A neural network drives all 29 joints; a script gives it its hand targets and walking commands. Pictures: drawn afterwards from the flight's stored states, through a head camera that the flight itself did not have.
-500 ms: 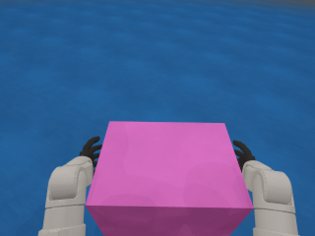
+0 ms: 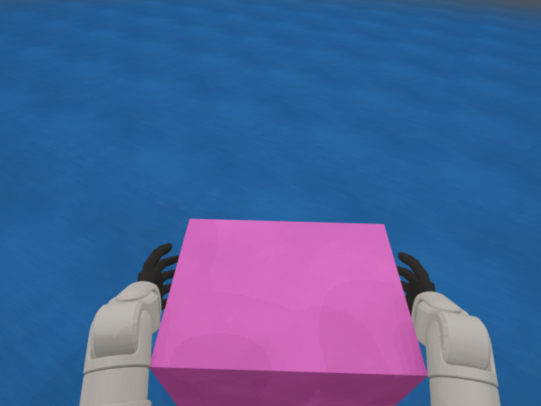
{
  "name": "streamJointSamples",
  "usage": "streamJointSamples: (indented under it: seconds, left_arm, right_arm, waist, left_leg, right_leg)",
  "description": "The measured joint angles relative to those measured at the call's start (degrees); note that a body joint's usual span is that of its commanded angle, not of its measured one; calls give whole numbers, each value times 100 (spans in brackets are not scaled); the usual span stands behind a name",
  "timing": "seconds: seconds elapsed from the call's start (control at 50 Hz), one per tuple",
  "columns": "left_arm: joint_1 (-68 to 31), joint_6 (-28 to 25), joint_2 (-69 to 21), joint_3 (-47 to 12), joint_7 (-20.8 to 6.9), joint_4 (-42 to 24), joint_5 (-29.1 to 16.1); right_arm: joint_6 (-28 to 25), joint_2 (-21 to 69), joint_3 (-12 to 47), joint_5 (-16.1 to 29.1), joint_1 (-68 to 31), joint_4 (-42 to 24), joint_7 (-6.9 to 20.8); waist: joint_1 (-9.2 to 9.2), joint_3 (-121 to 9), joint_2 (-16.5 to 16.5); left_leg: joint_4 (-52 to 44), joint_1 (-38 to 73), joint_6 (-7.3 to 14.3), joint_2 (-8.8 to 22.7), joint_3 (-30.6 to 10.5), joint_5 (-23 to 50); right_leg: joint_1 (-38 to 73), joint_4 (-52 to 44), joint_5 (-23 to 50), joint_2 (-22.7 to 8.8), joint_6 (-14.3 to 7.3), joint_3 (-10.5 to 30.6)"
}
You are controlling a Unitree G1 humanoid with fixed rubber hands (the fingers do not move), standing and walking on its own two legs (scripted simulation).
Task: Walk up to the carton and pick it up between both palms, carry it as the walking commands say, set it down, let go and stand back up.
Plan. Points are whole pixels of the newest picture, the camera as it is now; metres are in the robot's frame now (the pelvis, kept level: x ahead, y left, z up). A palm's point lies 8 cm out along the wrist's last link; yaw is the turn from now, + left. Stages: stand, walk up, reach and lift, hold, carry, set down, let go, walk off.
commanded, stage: carry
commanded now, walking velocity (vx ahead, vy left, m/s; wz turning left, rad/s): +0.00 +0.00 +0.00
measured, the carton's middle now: (282, 331) +0.28 +0.00 -0.03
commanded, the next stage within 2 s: none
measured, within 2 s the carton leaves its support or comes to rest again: neither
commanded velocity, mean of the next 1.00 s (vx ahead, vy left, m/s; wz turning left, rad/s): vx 0.00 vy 0.00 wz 0.00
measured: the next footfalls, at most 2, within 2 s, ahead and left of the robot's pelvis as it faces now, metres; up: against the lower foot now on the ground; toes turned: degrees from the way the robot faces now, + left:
none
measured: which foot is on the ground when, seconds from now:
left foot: down 0.00-1.00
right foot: down 0.00-1.00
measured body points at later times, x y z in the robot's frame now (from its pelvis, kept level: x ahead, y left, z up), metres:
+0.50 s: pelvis +0.00 +0.00 +0.00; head -0.02 +0.00 +0.45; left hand +0.30 +0.20 +0.05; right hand +0.30 -0.19 +0.05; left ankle +0.05 +0.10 -0.73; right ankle +0.01 -0.13 -0.73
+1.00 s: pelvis +0.00 -0.01 +0.00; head -0.02 -0.01 +0.45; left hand +0.30 +0.19 +0.05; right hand +0.30 -0.20 +0.05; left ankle +0.05 +0.10 -0.73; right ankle +0.01 -0.13 -0.73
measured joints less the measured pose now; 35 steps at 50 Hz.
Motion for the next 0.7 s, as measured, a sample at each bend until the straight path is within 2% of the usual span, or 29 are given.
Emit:
streamJointSamples:
  seconds: [0.06,0.44,0.54,0.64,0.7]
  left_arm:
    - [-14,-131,6,3,-29,182,30]
    - [23,-348,41,-44,-34,156,5]
    - [31,-496,-18,18,-77,376,91]
    - [74,-418,21,-45,-43,145,16]
    - [12,-518,-13,9,-76,366,101]
  right_arm:
    - [-101,-9,20,-51,-20,147,11]
    - [-306,-19,52,-30,-15,147,9]
    - [-457,25,5,-108,2,360,44]
    - [-372,-14,61,-29,36,134,13]
    - [-465,16,9,-113,-33,354,41]
  waist:
    - [-2,-25,-3]
    - [7,78,-16]
    - [3,15,-12]
    - [4,123,-10]
    - [2,64,-7]
  left_leg:
    - [-14,1,3,-7,-1,9]
    - [-19,8,-34,5,-37,11]
    - [-28,23,-47,10,-45,7]
    - [-46,43,-59,22,-48,22]
    - [-67,31,-65,26,-50,38]
  right_leg:
    - [-1,-8,4,-5,-1,-2]
    - [8,12,-25,7,-30,-36]
    - [24,6,-36,14,-39,-44]
    - [36,2,-30,26,-56,-46]
    - [19,-9,-20,32,-64,-48]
